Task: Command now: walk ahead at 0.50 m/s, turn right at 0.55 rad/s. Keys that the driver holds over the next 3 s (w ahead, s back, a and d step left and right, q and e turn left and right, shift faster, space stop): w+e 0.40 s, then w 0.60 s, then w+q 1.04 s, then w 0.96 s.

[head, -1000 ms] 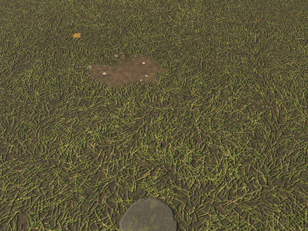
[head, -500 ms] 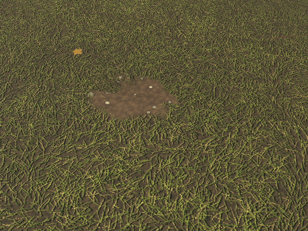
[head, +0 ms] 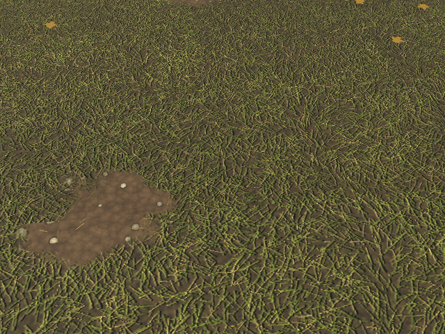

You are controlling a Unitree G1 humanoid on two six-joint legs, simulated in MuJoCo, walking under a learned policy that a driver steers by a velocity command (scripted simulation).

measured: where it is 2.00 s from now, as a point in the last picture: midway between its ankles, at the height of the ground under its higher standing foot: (266, 183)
